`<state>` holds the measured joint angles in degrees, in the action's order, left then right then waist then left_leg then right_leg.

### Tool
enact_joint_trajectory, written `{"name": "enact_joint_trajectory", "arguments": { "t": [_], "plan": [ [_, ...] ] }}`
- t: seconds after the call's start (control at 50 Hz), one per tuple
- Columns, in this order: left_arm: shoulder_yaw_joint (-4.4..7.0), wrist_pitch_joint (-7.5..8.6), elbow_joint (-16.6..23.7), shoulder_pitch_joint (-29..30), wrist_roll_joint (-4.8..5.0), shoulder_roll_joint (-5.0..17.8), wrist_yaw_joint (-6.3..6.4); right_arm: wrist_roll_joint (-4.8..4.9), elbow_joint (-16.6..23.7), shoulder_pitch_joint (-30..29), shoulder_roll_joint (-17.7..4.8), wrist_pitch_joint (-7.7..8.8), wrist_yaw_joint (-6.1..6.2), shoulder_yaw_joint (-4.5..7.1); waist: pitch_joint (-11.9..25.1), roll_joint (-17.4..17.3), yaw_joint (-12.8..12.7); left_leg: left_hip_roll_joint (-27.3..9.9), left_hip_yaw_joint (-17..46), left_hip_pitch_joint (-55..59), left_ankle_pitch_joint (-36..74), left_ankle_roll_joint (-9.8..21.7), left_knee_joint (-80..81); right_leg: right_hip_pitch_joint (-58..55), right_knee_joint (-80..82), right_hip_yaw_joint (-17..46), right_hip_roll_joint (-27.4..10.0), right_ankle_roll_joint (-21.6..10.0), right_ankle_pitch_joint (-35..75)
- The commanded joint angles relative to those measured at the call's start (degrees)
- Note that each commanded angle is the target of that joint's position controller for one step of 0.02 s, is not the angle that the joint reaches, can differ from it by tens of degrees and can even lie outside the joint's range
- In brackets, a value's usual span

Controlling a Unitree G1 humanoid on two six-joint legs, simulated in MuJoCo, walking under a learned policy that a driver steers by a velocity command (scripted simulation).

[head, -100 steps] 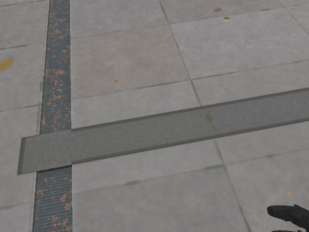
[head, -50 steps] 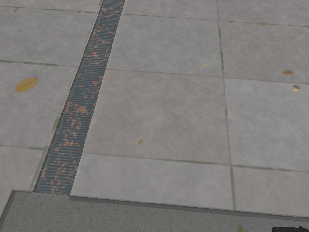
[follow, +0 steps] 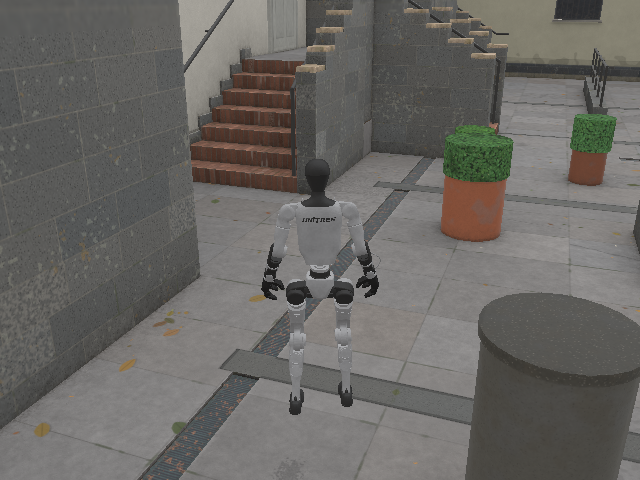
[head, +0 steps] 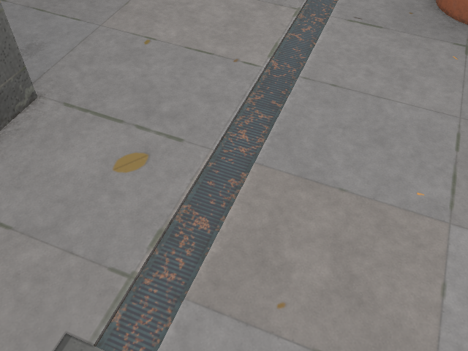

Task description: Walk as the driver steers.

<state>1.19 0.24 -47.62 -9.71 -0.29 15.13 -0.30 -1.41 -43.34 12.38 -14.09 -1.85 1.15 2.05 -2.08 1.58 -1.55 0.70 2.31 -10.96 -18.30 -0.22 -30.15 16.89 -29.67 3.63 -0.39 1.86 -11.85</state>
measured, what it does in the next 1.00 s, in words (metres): walks ahead, turning right: left foot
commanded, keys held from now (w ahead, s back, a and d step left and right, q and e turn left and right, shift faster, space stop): e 0.38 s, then w+e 0.32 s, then w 0.30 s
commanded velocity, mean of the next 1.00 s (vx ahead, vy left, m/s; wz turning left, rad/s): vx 0.20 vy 0.00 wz -0.42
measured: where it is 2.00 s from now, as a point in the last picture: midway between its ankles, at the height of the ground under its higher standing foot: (377, 298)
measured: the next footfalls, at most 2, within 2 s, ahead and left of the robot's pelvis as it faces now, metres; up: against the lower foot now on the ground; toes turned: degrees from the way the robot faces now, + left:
left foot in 0.66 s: +0.14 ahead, +0.09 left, +0.00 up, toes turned -26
right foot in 1.08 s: +0.27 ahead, -0.29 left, +0.00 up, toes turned -30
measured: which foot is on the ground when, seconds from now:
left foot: down 0.00-0.22, up 0.24-0.64, down 0.66-1.00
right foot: down 0.00-0.66, up 0.68-1.00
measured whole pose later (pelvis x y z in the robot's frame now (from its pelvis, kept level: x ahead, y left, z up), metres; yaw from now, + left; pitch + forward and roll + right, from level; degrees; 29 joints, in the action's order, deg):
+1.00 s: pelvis +0.16 -0.07 +0.00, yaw -29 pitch +2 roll +1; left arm 2.5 2.7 -37.7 -6.4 1.1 16.0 -2.2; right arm 1.1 -48.1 25.4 -15.2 4.3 0.2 3.1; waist -0.5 2.3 5.9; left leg -1.3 -2.3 2.8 -18.2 -0.9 -13.2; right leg 35.1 -38.7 1.4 -3.4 0.9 -5.2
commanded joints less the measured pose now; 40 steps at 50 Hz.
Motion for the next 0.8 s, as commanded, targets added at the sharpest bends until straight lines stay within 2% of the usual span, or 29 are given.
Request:
{"name": "enact_joint_trajectory", "arguments": {
  "t": [0.02,0.08,0.12,0.16,0.18,0.2,0.22,0.24,0.26,0.28,0.3,0.32,0.34,0.38,0.42,0.46,0.5,0.56,0.58,0.62,0.64,0.66,0.68,0.7,0.72,0.74,0.76,0.8],
  "plan": [
    [2.46,0.49,4.68,4.29,0.85,8.18,0.55,0.54,2.85,1.41,-11.63,1.37,1.20,3.46,-0.42,-9.27,2.15,-9.25,7.64,-0.91,6.82,5.09,9.32,4.63,-3.44,-0.59,0.91,-1.53,2.18],
    [2.95,-0.12,5.13,2.74,1.01,7.31,0.17,0.82,3.94,0.14,-11.20,1.00,2.32,3.76,0.40,-12.03,2.06,-15.81,10.75,0.10,17.40,9.67,8.64,7.98,-12.36,-2.47,0.44,-1.57,-7.55],
    [3.24,-0.50,5.73,2.53,1.07,6.77,-0.41,1.03,4.85,-1.69,-10.91,1.11,2.82,3.81,0.53,-11.47,2.00,-19.04,11.40,1.32,26.21,11.81,6.99,10.29,-17.38,-3.21,-0.77,-2.00,-15.12],
    [3.24,-0.75,5.95,1.77,1.38,6.14,-1.09,1.79,5.20,-3.35,-11.79,0.93,3.00,4.26,1.33,-9.28,1.54,-18.86,8.67,2.09,30.67,10.97,4.62,8.62,-13.66,-4.93,-1.15,-2.52,-13.64],
    [3.35,-0.79,5.50,0.26,1.44,6.06,-1.42,2.28,5.31,-4.46,-12.12,0.64,3.04,4.44,2.26,-8.76,0.67,-17.36,5.95,1.20,30.48,9.44,2.38,4.79,-8.57,-6.38,-0.24,-2.92,-8.14],
    [3.80,-0.80,5.21,-1.12,1.31,7.01,-1.61,2.53,4.90,-3.69,-11.80,0.43,3.00,4.47,3.14,-7.62,0.19,-15.01,2.96,-0.40,27.50,7.12,-1.19,0.14,-2.79,-5.94,0.78,-3.73,-0.70],
    [5.00,-0.75,5.74,-1.99,1.01,10.72,-1.36,1.98,4.40,-0.69,-10.52,0.56,2.77,4.34,4.50,0.35,0.95,-9.91,-2.39,-4.36,17.93,2.98,-10.62,-5.68,3.49,2.50,-2.18,-6.05,14.26],
    [6.74,-0.49,6.44,-3.75,0.40,18.16,-1.08,0.20,7.82,-3.52,-7.24,0.66,2.86,3.20,4.62,16.17,0.58,1.23,-7.28,-19.99,-8.81,-3.56,-25.85,-12.67,9.02,26.67,-15.75,-17.18,27.81],
    [5.29,0.48,6.31,-7.37,-0.77,14.65,-1.18,0.52,8.06,-6.03,-6.89,1.03,2.79,2.97,9.62,12.00,-2.41,2.10,2.41,-22.84,-23.34,-3.47,-36.82,-16.46,10.54,32.49,-20.04,-23.08,30.93],
    [4.81,1.38,6.84,-5.09,-0.77,13.37,-1.04,1.53,7.66,-4.86,-8.13,1.13,2.39,3.31,8.74,7.06,-1.04,0.62,4.24,-24.16,-21.02,-3.03,-41.12,-16.07,9.11,27.29,-19.04,-22.09,31.36],
    [4.97,1.71,7.51,-2.63,0.17,13.09,-0.61,1.68,6.60,-4.54,-8.61,1.22,2.33,3.60,7.83,2.82,-0.07,-0.45,4.11,-24.91,-16.88,-2.85,-40.89,-15.45,8.20,22.65,-15.94,-19.21,28.50],
    [4.90,1.38,7.90,-0.55,1.16,12.81,-0.03,1.31,6.31,-4.87,-9.32,1.34,2.58,3.92,6.64,1.06,0.35,-1.43,4.18,-25.96,-12.68,-3.08,-37.95,-14.92,8.16,20.25,-14.40,-16.98,26.17],
    [4.55,0.91,8.11,0.19,1.47,12.01,0.62,1.16,6.13,-5.15,-9.72,1.43,2.69,4.19,6.99,1.70,0.76,-1.93,4.20,-23.40,-9.89,-3.40,-35.37,-13.21,8.55,18.12,-12.46,-15.59,25.05],
    [4.61,-0.08,8.51,-0.13,1.20,11.98,1.28,1.58,5.96,-4.38,-7.92,1.58,2.30,3.77,7.53,3.39,1.10,-0.42,3.01,-20.63,-6.61,-4.38,-31.16,-12.20,9.39,16.74,-10.24,-15.03,23.53],
    [4.80,-0.49,8.70,-1.34,1.63,11.86,1.87,1.86,6.10,-4.83,-7.46,1.96,1.80,3.57,8.29,4.04,0.43,-0.09,2.43,-19.65,-3.91,-4.62,-23.11,-12.51,12.35,17.72,-8.66,-15.11,4.66],
    [4.89,-0.56,9.12,-1.09,1.70,12.22,2.25,1.96,6.88,-7.19,-7.45,2.63,1.18,3.43,5.89,6.72,-0.44,0.18,2.31,-18.36,-2.87,-4.54,-16.57,-9.85,15.82,21.05,-8.43,-15.44,-12.57],
    [5.05,-0.49,9.46,-1.01,1.38,12.67,2.30,2.11,7.24,-8.15,-7.82,3.75,0.50,3.43,4.15,8.01,-0.73,0.55,2.26,-16.13,-2.83,-4.03,-11.54,-7.27,16.64,22.88,-8.30,-15.48,-17.04],
    [5.18,-0.50,9.91,-1.23,1.54,13.01,1.89,2.51,7.04,-7.87,-7.94,5.66,-0.49,3.48,3.45,7.71,-0.61,1.48,1.65,-10.76,-2.36,-2.74,-5.19,-3.77,15.98,24.89,-7.59,-15.15,-19.51],
    [5.10,-0.58,10.11,-0.92,1.59,12.86,1.75,2.77,6.76,-7.11,-7.95,6.20,-0.75,3.54,3.22,7.62,-0.02,1.74,1.36,-8.06,-1.47,-2.17,-2.77,-2.07,15.54,25.54,-7.15,-14.80,-20.17],
    [4.64,-0.86,10.89,0.85,1.72,11.72,1.66,3.11,5.16,-3.05,-7.68,7.08,-0.96,3.82,2.70,6.42,3.05,1.64,0.26,0.94,5.26,-0.65,6.13,3.09,13.05,25.43,-4.64,-12.81,-22.55],
    [4.17,-0.77,11.26,1.01,1.61,10.19,1.65,3.09,4.14,-0.07,-8.56,7.27,-0.72,4.29,2.99,4.81,4.64,-0.16,0.75,7.46,6.09,0.33,8.88,7.56,9.61,23.82,-2.54,-10.79,-23.52],
    [3.18,-0.49,11.80,1.14,1.48,6.85,1.53,2.51,3.19,5.56,-11.06,7.34,-0.15,4.94,5.17,-0.86,6.57,-8.71,8.99,16.26,-0.39,2.88,11.37,15.41,-2.39,18.63,1.06,-7.39,-25.80],
    [2.31,0.08,13.14,0.32,1.78,3.34,1.35,0.98,2.87,8.95,-14.58,7.13,-0.03,5.20,5.89,-11.09,5.93,-19.42,26.32,19.75,-16.02,7.93,17.48,24.88,-18.63,8.04,7.74,-4.87,-23.63],
    [3.16,0.94,15.63,2.55,2.14,7.30,1.10,-0.32,2.76,6.44,-16.50,7.43,-0.69,5.88,-0.42,-14.87,4.20,-25.20,36.76,12.77,-26.59,12.75,21.08,32.44,-26.63,6.65,2.54,-4.39,-20.29],
    [3.94,1.21,14.33,1.63,1.99,10.13,0.96,0.73,3.64,3.46,-12.42,7.67,-0.54,4.87,-3.72,-11.91,3.53,-22.53,32.64,11.11,-26.83,12.65,21.74,33.82,-30.39,6.64,0.35,-3.59,-15.72],
    [4.27,1.37,12.60,-0.36,1.55,10.25,0.77,1.38,3.63,2.47,-9.87,7.69,-0.36,4.06,-3.96,-10.15,2.93,-19.11,26.68,11.24,-21.18,10.72,21.53,33.19,-31.83,6.16,0.06,-2.72,-11.71],
    [4.20,1.69,11.66,-1.36,1.16,9.32,0.57,1.41,3.51,2.56,-9.17,7.63,-0.35,3.68,-2.84,-9.10,2.71,-16.79,22.04,11.28,-15.88,9.31,21.48,31.99,-32.18,5.63,-0.31,-2.30,-8.55],
    [3.62,2.51,12.03,0.78,1.12,7.09,-0.08,1.05,2.32,4.93,-9.01,8.00,-0.31,3.37,-3.35,-8.03,3.99,-14.76,14.89,9.83,-4.80,9.25,22.48,31.19,-32.05,4.58,-0.89,-1.65,-2.05]
  ]
}}
Velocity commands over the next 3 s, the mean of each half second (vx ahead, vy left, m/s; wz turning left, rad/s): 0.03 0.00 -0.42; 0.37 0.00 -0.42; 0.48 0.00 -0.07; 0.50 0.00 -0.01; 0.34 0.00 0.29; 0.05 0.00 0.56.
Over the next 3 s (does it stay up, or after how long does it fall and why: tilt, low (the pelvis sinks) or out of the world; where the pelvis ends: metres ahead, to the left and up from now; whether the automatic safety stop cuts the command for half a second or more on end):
stays up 0.90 -0.51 0.00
